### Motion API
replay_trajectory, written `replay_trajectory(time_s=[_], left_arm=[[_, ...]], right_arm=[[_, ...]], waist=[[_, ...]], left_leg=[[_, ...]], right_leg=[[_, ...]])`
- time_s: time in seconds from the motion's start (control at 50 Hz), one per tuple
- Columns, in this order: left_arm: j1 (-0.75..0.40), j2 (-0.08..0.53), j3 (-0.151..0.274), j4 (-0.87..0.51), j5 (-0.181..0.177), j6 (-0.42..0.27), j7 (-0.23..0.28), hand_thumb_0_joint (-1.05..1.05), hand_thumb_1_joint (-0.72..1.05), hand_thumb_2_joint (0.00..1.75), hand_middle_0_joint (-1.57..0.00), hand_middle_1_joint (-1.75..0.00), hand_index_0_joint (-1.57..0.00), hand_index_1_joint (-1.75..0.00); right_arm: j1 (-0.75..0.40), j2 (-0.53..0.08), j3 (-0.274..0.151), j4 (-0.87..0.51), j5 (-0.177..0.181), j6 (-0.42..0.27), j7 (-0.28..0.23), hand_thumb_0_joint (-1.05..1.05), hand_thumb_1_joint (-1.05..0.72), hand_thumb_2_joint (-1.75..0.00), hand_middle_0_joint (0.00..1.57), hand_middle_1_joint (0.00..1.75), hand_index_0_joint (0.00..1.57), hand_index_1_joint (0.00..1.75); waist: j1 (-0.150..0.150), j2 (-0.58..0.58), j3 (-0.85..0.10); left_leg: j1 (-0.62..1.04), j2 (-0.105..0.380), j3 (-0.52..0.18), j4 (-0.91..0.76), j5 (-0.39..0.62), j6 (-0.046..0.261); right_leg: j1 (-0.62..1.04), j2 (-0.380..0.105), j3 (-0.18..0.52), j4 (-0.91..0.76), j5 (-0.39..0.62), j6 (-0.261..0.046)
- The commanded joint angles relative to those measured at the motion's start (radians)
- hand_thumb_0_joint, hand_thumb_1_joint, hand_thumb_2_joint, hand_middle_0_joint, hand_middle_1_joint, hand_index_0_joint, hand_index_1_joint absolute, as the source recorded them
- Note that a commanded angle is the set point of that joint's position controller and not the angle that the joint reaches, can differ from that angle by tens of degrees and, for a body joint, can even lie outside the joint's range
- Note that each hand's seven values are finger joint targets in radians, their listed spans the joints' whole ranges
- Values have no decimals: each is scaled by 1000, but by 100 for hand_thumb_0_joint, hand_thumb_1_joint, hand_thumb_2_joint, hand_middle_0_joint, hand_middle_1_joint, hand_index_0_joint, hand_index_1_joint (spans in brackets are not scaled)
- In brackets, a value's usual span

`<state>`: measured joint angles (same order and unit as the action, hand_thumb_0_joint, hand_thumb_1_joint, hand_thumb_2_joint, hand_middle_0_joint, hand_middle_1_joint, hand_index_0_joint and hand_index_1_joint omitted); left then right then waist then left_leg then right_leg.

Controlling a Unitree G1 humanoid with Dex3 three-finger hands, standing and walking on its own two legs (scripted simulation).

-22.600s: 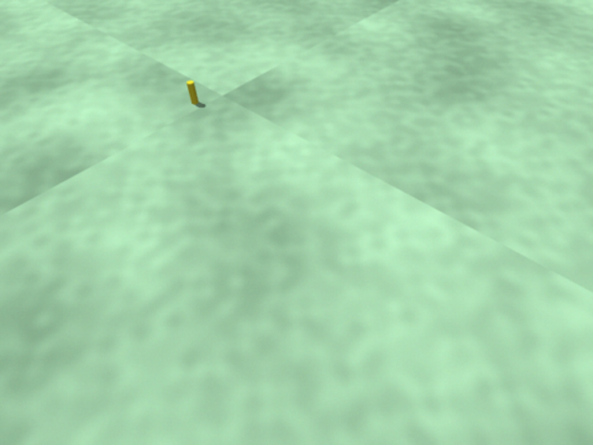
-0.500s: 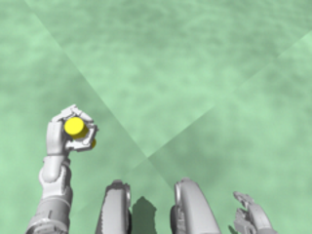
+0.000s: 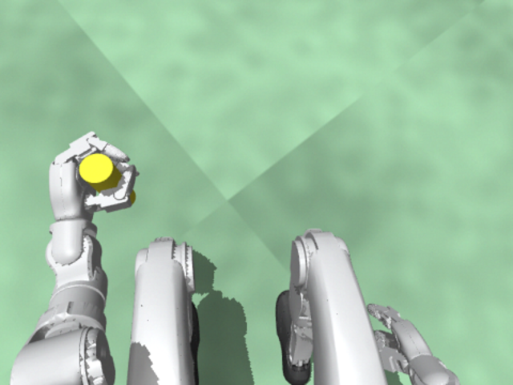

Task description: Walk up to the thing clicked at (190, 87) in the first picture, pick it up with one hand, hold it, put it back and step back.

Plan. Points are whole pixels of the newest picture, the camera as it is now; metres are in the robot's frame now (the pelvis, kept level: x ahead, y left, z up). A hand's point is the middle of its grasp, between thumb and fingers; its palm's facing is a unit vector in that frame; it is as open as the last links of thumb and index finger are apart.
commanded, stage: crouch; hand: left
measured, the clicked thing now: (111, 184) +0.41 +0.21 -0.07
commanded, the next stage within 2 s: lower in 0.68 s
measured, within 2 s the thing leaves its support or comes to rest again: rests again in 1.92 s
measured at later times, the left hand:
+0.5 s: hand (128, 192) +0.42 +0.21 -0.14, palm faces +0.08 -1.00 -0.02, open 5.4 cm
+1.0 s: hand (136, 201) +0.42 +0.21 -0.20, palm faces +0.09 -1.00 -0.02, open 5.4 cm
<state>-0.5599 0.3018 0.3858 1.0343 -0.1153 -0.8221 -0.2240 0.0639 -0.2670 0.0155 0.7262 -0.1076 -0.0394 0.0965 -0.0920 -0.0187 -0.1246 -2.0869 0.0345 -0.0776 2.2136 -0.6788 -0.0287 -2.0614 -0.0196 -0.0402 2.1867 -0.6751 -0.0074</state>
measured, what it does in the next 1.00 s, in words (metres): lowers itself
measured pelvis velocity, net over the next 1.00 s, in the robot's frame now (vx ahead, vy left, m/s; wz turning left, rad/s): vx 0.00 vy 0.01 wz -0.12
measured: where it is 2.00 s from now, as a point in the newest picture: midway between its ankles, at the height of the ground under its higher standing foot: (240, 359)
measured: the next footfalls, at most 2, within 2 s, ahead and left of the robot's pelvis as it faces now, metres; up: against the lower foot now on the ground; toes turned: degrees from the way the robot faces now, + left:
none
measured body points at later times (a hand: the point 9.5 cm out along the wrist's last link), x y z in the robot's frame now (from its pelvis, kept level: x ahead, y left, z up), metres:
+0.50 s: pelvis +0.00 +0.01 -0.07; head +0.21 +0.06 +0.32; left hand +0.41 +0.26 -0.14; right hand +0.13 -0.27 -0.19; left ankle +0.09 +0.13 -0.35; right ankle +0.10 -0.12 -0.35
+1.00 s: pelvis +0.00 +0.01 -0.10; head +0.22 +0.09 +0.28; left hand +0.41 +0.26 -0.20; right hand +0.12 -0.27 -0.19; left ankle +0.09 +0.13 -0.35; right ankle +0.10 -0.12 -0.35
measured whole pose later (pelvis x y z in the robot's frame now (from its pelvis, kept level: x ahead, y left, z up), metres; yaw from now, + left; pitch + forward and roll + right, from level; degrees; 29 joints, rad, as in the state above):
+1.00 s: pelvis +0.00 +0.01 -0.10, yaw -7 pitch +22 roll -10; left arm -0.55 0.50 0.43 1.15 -0.12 -0.93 -0.15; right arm -0.06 -0.33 0.22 0.69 -0.22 0.00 0.15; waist -0.18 -0.11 0.11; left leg -2.27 0.02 -0.23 2.57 -0.70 -0.03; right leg -2.19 0.01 -0.14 2.44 -0.65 0.02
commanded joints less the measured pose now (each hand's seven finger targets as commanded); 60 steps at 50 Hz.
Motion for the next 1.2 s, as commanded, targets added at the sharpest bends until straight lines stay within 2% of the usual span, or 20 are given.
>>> replay_trajectory(time_s=[0.0,0.06,0.1,0.18,0.24,0.32,0.34,0.38,0.5,0.56,0.6,0.72,0.8,0.84,0.88,0.92,0.96,1.02,1.04,1.18], left_arm=[[-315,221,48,-199,-16,-91,3,0,72,130,-134,-138,-133,-138],[-293,190,25,-166,-20,-82,-7,0,73,130,-131,-137,-131,-136],[-315,242,56,-182,-25,-84,-6,0,73,128,-131,-136,-131,-135],[-295,233,51,-157,-26,-81,-10,0,72,129,-132,-138,-133,-137],[-288,279,87,-159,-22,-86,4,0,71,130,-132,-138,-133,-137],[-293,267,54,-195,-24,-98,0,0,72,132,-134,-142,-135,-140],[-263,280,71,-184,-25,-99,2,0,74,134,-134,-142,-135,-141],[-261,268,51,-194,-28,-102,-1,0,73,133,-132,-141,-133,-140],[-248,281,49,-194,-28,-108,16,0,69,133,-131,-141,-132,-141],[-235,286,41,-200,-29,-118,18,0,71,132,-130,-140,-131,-139],[-213,314,64,-188,-26,-120,26,0,70,133,-130,-141,-131,-140],[-200,316,58,-181,-21,-134,49,0,67,134,-130,-142,-131,-141],[-207,322,52,-155,-13,-142,64,0,68,131,-134,-140,-133,-141],[-184,301,41,-83,-22,-150,69,0,65,132,-135,-142,-134,-143],[-203,345,60,-66,-25,-170,74,0,65,132,-135,-142,-134,-143],[-226,366,51,-51,-20,-193,74,0,66,131,-135,-142,-135,-142],[-205,401,87,-29,-19,-213,82,0,68,132,-135,-142,-135,-142],[-225,431,93,-11,-15,-245,90,0,69,132,-133,-141,-133,-141],[-216,414,81,0,-14,-254,91,0,69,133,-132,-141,-132,-141],[-196,483,114,52,-7,-296,132,0,66,133,-128,-138,-127,-139]], right_arm=[[90,-206,-63,-64,0,-25,-11,0,-89,-90,20,30,20,30],[86,-215,-56,-60,-4,-21,-11,0,-88,-90,20,30,20,30],[99,-222,-49,-48,-6,-20,-13,0,-89,-90,20,30,20,30],[86,-234,-35,-53,-12,-14,-9,0,-88,-90,20,30,20,30],[69,-247,-31,-50,-19,-7,-8,0,-88,-90,20,30,20,30],[53,-256,-16,-54,-28,-6,-2,0,-88,-90,20,30,20,30],[55,-260,-12,-53,-30,-4,0,0,-88,-90,20,30,20,30],[58,-274,-6,-47,-36,-1,1,0,-89,-90,20,30,20,30],[37,-288,9,-47,-55,10,11,0,-89,-90,20,30,20,30],[33,-290,22,-49,-63,15,14,0,-89,-90,20,30,20,30],[25,-299,29,-50,-66,19,16,0,-89,-90,20,30,20,30],[6,-309,49,-52,-82,26,23,0,-90,-91,20,30,20,30],[-10,-315,66,-59,-91,34,28,0,-90,-91,20,30,20,30],[-19,-325,82,-63,-96,32,33,0,-90,-91,20,30,20,30],[-26,-330,101,-66,-103,32,34,0,-90,-91,20,30,20,30],[-51,-335,115,-71,-112,30,36,0,-90,-90,20,30,20,30],[-58,-343,133,-82,-123,28,39,0,-90,-90,20,30,20,30],[-74,-359,159,-87,-139,29,41,0,-90,-91,20,30,20,30],[-97,-362,164,-94,-143,29,43,0,-90,-91,20,30,20,30],[-132,-385,206,-104,-176,27,46,0,-90,-91,20,30,20,30]], waist=[[-2,107,-642],[-17,98,-605],[-14,99,-633],[-29,98,-577],[-13,106,-535],[-35,142,-553],[-31,145,-564],[-45,177,-560],[-53,179,-509],[-59,170,-537],[-53,192,-506],[-65,200,-497],[-75,203,-450],[-104,160,-410],[-110,146,-407],[-116,164,-381],[-109,174,-395],[-130,217,-374],[-129,225,-356],[-147,243,-315]], left_leg=[[349,-36,62,-217,20,42],[297,-37,63,-174,26,45],[281,-38,64,-137,47,45],[232,-36,52,-100,53,46],[208,-31,47,-87,7,44],[220,-28,32,-59,24,40],[232,-26,29,-50,56,37],[263,-24,16,-35,104,30],[212,-22,5,-4,68,33],[217,-20,1,24,109,33],[220,-19,-7,15,114,28],[233,-16,-21,39,130,25],[207,-14,-31,40,95,23],[182,-14,-42,61,90,27],[167,-13,-44,83,91,32],[156,-10,-50,82,63,31],[179,-8,-58,85,76,26],[210,-3,-75,81,81,16],[224,-1,-79,79,81,12],[201,4,-93,109,67,13]], right_leg=[[309,34,-42,-216,66,-26],[287,35,-51,-182,77,-24],[298,35,-49,-163,100,-22],[261,39,-65,-123,115,-21],[225,44,-77,-106,67,-23],[209,46,-91,-69,97,-23],[218,49,-94,-58,123,-24],[199,48,-103,-33,169,-27],[199,54,-119,-22,145,-22],[230,58,-122,-9,184,-18],[210,58,-130,4,183,-21],[211,62,-143,20,202,-20],[189,65,-154,23,172,-21],[191,69,-165,25,177,-16],[220,74,-165,21,182,-12],[212,75,-173,28,159,-13],[234,79,-181,32,168,-12],[227,81,-196,47,178,-14],[203,78,-202,54,174,-15],[234,87,-216,56,187,-11]])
